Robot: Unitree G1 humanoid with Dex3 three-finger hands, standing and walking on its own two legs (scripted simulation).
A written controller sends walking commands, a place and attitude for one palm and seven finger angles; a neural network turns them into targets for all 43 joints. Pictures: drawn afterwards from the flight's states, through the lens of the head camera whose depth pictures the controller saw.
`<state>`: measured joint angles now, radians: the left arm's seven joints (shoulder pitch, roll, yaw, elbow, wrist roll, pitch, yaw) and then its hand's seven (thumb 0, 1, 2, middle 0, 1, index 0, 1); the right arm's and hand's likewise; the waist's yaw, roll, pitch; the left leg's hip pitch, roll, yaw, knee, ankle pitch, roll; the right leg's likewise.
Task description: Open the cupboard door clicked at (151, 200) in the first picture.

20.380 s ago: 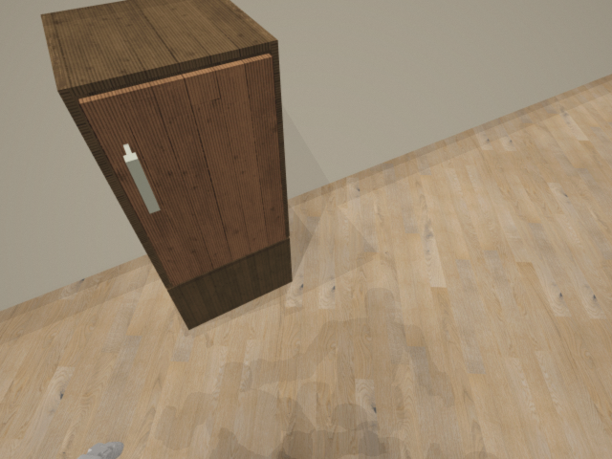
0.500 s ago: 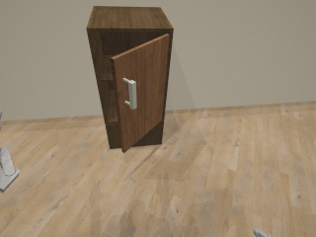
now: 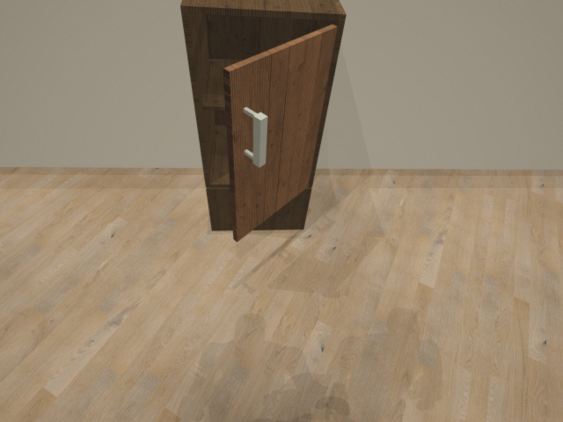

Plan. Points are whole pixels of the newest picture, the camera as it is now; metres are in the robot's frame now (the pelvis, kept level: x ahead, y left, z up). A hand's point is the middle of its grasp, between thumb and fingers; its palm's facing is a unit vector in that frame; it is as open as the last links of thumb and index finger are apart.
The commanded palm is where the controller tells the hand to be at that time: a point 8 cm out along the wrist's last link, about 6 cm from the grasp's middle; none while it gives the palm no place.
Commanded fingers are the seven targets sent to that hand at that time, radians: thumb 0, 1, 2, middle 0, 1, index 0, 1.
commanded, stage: let the arm hang, fingers relaxed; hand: left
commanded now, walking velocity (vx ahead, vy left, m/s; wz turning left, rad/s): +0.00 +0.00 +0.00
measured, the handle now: (253, 137) +0.73 +0.10 -0.04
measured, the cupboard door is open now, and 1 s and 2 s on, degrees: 43 43 43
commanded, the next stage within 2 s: look to check the result in 0.74 s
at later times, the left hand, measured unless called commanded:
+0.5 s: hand out of the picture +0.01 +0.23 -0.16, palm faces -0.01 -0.96 -0.29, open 7.3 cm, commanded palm none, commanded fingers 0.00 0.90 0.90 -0.20 -0.30 -0.20 -0.30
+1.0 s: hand out of the picture +0.05 +0.22 -0.16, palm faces -0.04 -0.96 -0.29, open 7.4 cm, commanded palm none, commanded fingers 0.00 0.90 0.90 -0.20 -0.30 -0.20 -0.30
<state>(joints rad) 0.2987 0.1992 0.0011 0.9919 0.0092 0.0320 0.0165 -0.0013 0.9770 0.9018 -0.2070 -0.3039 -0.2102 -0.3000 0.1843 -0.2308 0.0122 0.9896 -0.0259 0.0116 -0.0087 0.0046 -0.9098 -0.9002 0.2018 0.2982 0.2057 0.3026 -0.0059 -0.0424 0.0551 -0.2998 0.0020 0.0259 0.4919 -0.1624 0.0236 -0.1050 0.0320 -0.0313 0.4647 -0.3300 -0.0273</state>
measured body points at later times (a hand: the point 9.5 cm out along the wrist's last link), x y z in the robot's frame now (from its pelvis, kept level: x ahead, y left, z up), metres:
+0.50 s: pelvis -0.01 +0.02 +0.01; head +0.00 +0.01 +0.46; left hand +0.01 +0.28 -0.14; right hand +0.02 -0.23 -0.15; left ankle +0.06 +0.10 -0.74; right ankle -0.05 -0.10 -0.74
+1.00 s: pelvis +0.01 +0.00 +0.01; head +0.02 +0.00 +0.46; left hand +0.05 +0.27 -0.14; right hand +0.04 -0.27 -0.14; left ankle +0.06 +0.10 -0.74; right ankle -0.05 -0.10 -0.74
